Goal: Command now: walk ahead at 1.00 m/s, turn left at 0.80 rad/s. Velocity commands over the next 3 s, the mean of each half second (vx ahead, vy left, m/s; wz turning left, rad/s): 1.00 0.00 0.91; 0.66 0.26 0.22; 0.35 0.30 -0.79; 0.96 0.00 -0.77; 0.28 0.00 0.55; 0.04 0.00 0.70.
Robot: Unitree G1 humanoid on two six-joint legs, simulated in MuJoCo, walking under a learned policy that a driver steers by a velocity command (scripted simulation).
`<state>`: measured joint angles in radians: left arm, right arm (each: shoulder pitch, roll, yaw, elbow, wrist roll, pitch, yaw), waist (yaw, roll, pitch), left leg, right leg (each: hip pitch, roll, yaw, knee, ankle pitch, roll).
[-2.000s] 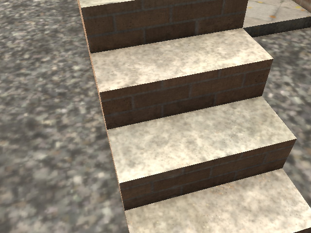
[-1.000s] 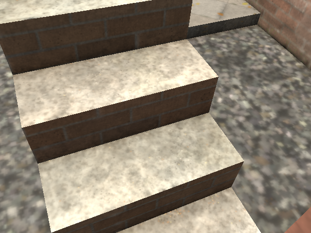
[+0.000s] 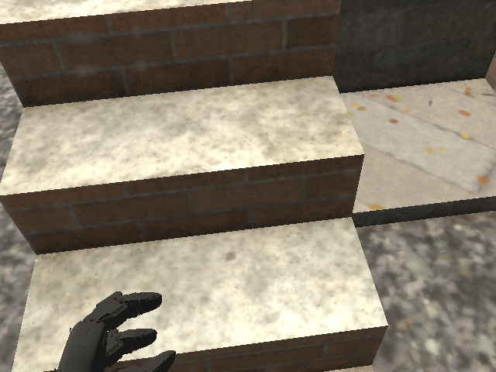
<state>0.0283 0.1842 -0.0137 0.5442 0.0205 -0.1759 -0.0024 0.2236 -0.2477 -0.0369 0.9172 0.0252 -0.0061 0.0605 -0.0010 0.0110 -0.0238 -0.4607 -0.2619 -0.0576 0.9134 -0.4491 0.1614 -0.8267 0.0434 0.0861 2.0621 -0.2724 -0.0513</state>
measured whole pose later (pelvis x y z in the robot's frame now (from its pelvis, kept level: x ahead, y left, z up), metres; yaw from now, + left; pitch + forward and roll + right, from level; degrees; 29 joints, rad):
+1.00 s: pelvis +0.50 +0.14 +0.43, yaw +28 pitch +1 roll +1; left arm 0.26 0.28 0.08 0.65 -0.02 -0.06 0.00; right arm 0.32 -0.25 0.03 0.58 0.03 -0.07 0.05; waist 0.02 0.05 -0.01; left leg -0.45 -0.03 0.02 1.27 -0.39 0.03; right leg -0.26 0.13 0.03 0.59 -0.17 -0.09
